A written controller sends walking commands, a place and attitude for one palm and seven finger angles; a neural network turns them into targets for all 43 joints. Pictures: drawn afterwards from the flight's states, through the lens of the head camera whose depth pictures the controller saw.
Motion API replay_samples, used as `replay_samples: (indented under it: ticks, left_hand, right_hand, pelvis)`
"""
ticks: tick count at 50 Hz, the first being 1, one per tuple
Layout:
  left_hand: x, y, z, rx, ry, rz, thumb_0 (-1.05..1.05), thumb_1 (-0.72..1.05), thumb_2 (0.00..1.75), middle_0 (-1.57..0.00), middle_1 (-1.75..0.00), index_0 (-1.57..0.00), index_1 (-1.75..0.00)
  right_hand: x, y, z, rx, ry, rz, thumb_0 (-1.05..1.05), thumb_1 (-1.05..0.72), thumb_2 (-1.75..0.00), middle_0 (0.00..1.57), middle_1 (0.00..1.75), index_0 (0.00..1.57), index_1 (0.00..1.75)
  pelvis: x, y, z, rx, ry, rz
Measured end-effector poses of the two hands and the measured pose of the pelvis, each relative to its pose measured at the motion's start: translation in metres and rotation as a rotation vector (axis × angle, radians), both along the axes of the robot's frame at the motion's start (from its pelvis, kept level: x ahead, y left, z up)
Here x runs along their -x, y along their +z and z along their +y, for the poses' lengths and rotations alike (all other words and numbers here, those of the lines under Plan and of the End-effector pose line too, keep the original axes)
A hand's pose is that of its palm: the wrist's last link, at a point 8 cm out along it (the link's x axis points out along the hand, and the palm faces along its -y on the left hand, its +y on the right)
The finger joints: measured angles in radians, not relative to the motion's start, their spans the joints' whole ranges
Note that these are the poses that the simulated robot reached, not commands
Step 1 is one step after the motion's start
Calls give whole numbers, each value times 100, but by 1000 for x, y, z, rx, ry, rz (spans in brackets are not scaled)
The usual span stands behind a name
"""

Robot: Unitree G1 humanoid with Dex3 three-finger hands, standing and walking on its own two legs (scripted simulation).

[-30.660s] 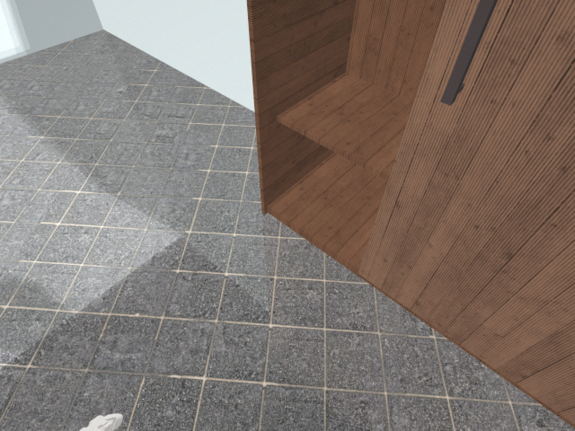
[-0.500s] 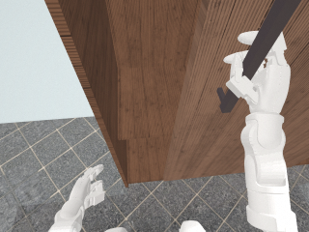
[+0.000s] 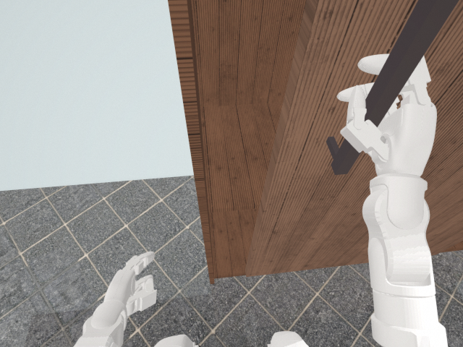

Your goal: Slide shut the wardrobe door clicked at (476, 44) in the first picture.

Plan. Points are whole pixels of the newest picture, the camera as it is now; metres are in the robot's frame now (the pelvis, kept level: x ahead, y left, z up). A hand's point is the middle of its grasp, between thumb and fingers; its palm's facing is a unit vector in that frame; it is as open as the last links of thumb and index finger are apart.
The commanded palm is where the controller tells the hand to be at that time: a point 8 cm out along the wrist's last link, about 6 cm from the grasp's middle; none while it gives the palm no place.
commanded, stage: step sideways, sliding the door along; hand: right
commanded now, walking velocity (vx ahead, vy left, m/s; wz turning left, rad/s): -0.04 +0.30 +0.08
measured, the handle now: (368, 95) +0.38 -0.18 +0.24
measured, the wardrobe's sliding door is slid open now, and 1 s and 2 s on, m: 0.13 0.00 0.00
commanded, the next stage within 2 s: stop walking and hold the door there in 0.90 s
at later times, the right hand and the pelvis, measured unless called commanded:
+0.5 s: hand (273, 130) +0.33 -0.05 +0.23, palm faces +0.11 +0.99 -0.01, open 5.9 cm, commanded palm +0.30 -0.05 +0.24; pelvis +0.00 +0.07 +0.00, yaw +1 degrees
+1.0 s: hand (248, 129) +0.33 -0.02 +0.23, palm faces +0.25 +0.97 -0.04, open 5.8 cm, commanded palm +0.29 -0.05 +0.23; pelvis +0.00 +0.15 +0.00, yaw +2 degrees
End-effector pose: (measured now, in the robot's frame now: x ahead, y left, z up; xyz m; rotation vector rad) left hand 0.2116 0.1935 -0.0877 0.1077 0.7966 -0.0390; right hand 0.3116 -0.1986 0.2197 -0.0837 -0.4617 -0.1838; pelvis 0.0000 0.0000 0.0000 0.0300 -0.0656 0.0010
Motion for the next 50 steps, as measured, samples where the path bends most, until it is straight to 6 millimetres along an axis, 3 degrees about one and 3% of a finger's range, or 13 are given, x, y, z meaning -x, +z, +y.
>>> replay_samples:
  ticks: [5,10,18,25,33,44,50]
  left_hand:
    - [7,13,28,-75,50,-9,1,90,90,-20,-30,-20,-30]
    - [12,23,46,-81,30,-2,1,91,90,-20,-30,-20,-30]
    - [4,8,71,-13,6,-26,1,90,90,-20,-30,-20,-30]
    - [13,13,97,-67,60,-19,1,90,90,-20,-30,-20,-30]
    - [19,5,117,-14,45,-27,1,90,90,-20,-30,-20,-30]
    - [34,11,142,-56,65,25,1,90,90,-20,-30,-20,-30]
    - [20,3,149,-4,-16,7,1,90,90,-20,-30,-20,-30]
  right_hand:
    - [1,-1,18,-34,45,-3,-2,-74,-82,46,140,31,134]
    - [2,0,36,-30,84,1,-1,-76,-81,46,140,29,135]
    - [5,-1,69,8,34,-19,-3,-75,-82,46,140,26,134]
    - [6,-1,96,-32,87,-10,-1,-75,-81,46,140,29,134]
    - [8,-2,124,3,90,-16,-2,-76,-81,46,140,24,136]
    - [9,-1,125,-16,32,6,-3,-74,-83,46,140,30,137]
    - [10,-1,128,5,-53,-5,-4,-72,-83,46,140,31,135]
  pelvis:
    - [-1,4,6,23,8,24]
    - [-2,12,24,-8,16,29]
    - [2,1,67,-28,18,11]
    - [2,4,74,15,16,37]
    - [7,-2,105,-12,26,4]
    - [7,7,122,21,25,33]
    - [4,-2,150,-7,32,12]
